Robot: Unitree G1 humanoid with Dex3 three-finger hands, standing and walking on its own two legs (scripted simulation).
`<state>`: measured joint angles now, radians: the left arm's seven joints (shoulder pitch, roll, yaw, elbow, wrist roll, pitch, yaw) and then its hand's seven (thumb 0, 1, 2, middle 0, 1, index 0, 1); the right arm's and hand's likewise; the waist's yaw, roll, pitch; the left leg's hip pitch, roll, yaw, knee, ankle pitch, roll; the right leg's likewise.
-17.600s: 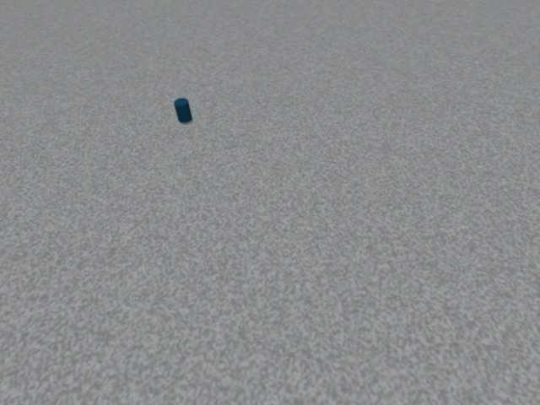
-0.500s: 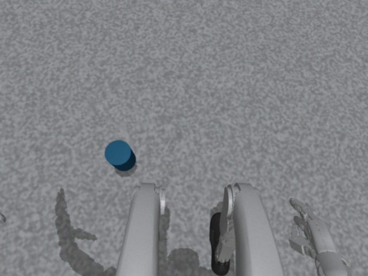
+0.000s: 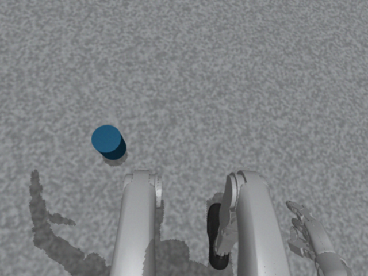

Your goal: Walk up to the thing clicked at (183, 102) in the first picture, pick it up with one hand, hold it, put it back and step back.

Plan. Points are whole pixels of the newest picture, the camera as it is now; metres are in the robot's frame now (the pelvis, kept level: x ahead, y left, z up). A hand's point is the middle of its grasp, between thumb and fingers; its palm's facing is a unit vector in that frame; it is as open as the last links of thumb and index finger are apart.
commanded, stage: go down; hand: left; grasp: from the side
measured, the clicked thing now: (110, 143) +0.43 +0.25 -0.35
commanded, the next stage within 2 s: approach in 0.82 s
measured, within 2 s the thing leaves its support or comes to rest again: neither
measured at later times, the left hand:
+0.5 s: hand out of the picture +0.32 +0.44 -0.03, palm faces +0.31 -0.94 -0.12, open 17.5 cm
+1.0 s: hand out of the picture +0.32 +0.44 -0.04, palm faces +0.31 -0.95 -0.09, open 17.5 cm
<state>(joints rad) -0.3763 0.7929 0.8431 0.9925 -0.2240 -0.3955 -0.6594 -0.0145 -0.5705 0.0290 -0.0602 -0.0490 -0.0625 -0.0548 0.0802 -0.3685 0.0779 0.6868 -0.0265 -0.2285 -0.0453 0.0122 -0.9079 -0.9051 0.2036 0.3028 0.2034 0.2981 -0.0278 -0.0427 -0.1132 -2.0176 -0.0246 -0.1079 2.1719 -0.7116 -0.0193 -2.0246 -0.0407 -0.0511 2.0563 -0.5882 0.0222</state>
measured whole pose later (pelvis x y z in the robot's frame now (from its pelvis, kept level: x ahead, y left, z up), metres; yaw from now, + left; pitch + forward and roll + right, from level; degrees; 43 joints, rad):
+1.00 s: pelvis +0.00 +0.01 -0.05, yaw +0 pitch +30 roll -7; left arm -0.45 0.83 0.89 1.05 -0.24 -0.44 -0.71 -0.01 -0.55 0.06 -0.05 -0.04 -0.04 -0.06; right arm 0.07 -0.39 0.09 0.72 -0.04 -0.19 -0.01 0.01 -0.92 -0.91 0.20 0.30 0.20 0.30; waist -0.04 -0.04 -0.08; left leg -2.14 -0.05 -0.11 2.32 -0.71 -0.01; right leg -2.13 -0.05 -0.04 2.20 -0.59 0.03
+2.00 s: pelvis -0.03 +0.03 -0.13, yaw -8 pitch +10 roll -18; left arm -0.54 0.78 0.61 1.45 -0.13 -1.14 -0.20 -0.02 -0.61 0.02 -0.07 -0.07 -0.08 -0.07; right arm -0.13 -0.40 0.46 0.59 -0.32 -0.06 0.13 0.00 -0.93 -0.91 0.21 0.30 0.21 0.30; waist -0.20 -0.25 0.27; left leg -2.17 -0.05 -0.31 2.67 -0.69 0.01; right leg -2.06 0.01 -0.21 2.35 -0.51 0.05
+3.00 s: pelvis -0.03 +0.04 -0.13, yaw -11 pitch +9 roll -20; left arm -0.60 0.86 0.56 1.55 -0.02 -1.25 0.13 0.00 -0.13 0.55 -0.56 -0.62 -0.52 -0.63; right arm -0.19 -0.39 0.54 0.55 -0.40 0.00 0.17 0.00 -0.88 -0.90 0.20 0.30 0.20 0.30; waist -0.24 -0.31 0.33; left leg -2.16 -0.03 -0.37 2.69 -0.73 0.02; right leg -2.05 0.05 -0.25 2.32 -0.49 0.07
